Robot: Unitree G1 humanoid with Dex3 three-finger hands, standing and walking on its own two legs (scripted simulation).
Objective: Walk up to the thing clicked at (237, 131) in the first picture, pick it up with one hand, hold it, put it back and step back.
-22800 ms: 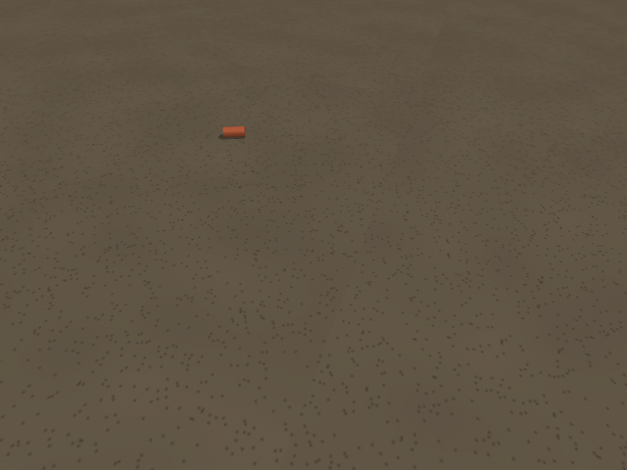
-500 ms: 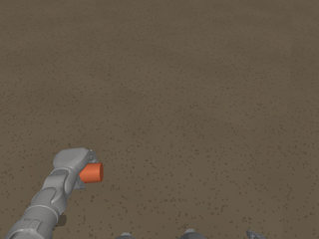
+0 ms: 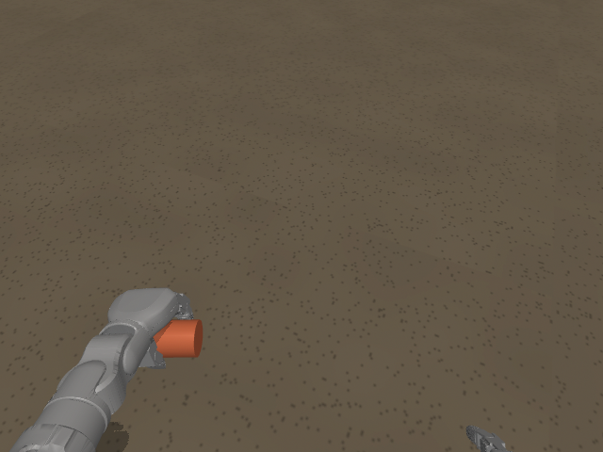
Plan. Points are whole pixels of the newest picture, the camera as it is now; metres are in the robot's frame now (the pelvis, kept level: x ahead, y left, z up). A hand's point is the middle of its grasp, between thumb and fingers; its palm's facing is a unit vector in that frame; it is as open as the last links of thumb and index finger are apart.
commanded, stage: hold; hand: left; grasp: from above
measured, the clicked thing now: (160, 338) +0.31 +0.23 -0.08
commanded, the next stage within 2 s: crouch in 1.54 s
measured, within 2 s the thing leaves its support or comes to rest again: neither
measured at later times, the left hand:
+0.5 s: hand (151, 346) +0.28 +0.22 -0.03, palm faces -0.45 -0.05 -0.89, open 8.6 cm
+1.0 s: hand (150, 345) +0.28 +0.21 -0.01, palm faces -0.44 -0.05 -0.90, open 8.6 cm
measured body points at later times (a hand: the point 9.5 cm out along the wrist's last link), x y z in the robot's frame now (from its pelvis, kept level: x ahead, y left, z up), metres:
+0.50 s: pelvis -0.01 +0.00 +0.01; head +0.00 -0.02 +0.46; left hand +0.30 +0.22 +0.02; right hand +0.12 -0.26 -0.11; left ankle +0.00 +0.12 -0.71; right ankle +0.02 -0.15 -0.71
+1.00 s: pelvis -0.02 -0.01 +0.02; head -0.01 -0.03 +0.46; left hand +0.29 +0.21 +0.04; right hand +0.14 -0.26 -0.10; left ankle +0.00 +0.12 -0.71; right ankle +0.02 -0.15 -0.71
